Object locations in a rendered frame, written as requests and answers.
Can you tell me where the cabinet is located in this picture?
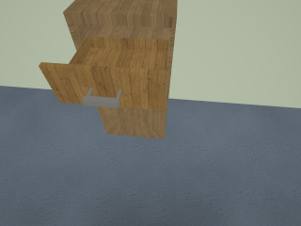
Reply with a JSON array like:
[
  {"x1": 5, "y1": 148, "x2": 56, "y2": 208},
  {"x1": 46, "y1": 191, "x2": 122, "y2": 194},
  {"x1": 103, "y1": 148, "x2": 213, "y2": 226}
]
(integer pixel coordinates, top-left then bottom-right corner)
[{"x1": 63, "y1": 0, "x2": 178, "y2": 139}]

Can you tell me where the drawer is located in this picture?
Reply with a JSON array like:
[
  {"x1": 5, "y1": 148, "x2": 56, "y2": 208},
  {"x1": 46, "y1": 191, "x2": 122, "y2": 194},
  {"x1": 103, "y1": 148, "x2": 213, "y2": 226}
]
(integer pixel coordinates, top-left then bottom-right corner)
[{"x1": 39, "y1": 36, "x2": 169, "y2": 111}]

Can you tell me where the handle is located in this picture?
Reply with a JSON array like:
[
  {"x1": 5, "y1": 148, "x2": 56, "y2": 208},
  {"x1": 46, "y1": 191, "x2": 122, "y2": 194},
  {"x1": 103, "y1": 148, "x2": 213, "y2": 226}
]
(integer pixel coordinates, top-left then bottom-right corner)
[{"x1": 82, "y1": 88, "x2": 122, "y2": 108}]

